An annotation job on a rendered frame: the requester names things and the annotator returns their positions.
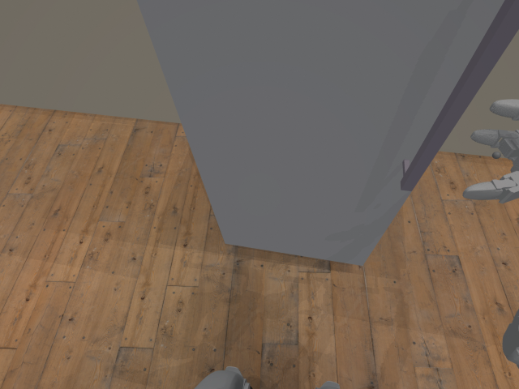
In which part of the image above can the handle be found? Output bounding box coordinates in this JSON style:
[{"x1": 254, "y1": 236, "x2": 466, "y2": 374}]
[{"x1": 401, "y1": 0, "x2": 519, "y2": 191}]

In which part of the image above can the left robot thigh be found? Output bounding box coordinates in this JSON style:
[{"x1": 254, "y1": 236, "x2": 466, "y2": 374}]
[{"x1": 195, "y1": 370, "x2": 251, "y2": 389}]

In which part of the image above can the robot right hand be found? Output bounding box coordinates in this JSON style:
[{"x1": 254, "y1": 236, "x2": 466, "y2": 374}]
[{"x1": 463, "y1": 99, "x2": 519, "y2": 203}]

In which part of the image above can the fridge door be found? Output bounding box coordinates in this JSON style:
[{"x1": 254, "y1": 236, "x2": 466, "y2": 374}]
[{"x1": 137, "y1": 0, "x2": 504, "y2": 266}]

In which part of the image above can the left robot shin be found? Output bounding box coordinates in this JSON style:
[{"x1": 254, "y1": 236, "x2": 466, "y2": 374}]
[{"x1": 225, "y1": 366, "x2": 244, "y2": 379}]

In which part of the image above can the robot right upper arm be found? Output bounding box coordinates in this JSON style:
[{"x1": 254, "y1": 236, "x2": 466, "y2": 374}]
[{"x1": 502, "y1": 309, "x2": 519, "y2": 369}]

